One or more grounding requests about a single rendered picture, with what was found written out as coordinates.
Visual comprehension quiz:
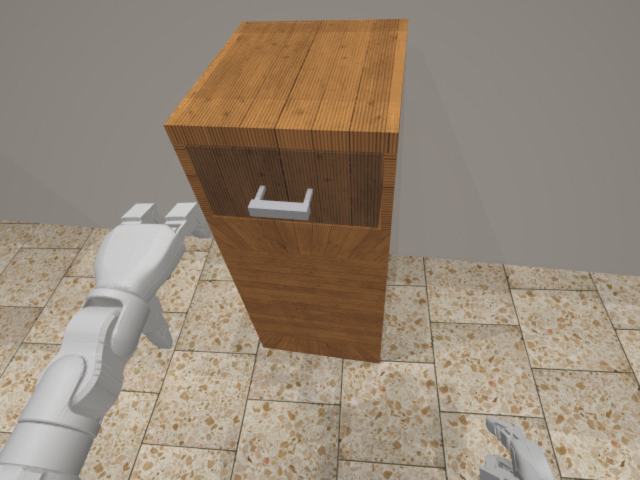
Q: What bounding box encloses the right robot hand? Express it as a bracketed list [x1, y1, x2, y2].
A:
[479, 417, 556, 480]

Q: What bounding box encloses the drawer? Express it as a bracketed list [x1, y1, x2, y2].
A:
[185, 144, 384, 228]

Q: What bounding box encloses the handle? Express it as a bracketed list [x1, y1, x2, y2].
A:
[248, 186, 313, 221]

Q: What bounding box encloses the left robot forearm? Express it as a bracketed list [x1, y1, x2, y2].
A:
[0, 287, 150, 480]

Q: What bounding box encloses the cabinet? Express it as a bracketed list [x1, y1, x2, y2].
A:
[164, 19, 408, 364]

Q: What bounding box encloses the left robot hand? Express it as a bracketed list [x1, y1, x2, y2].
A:
[94, 203, 211, 349]

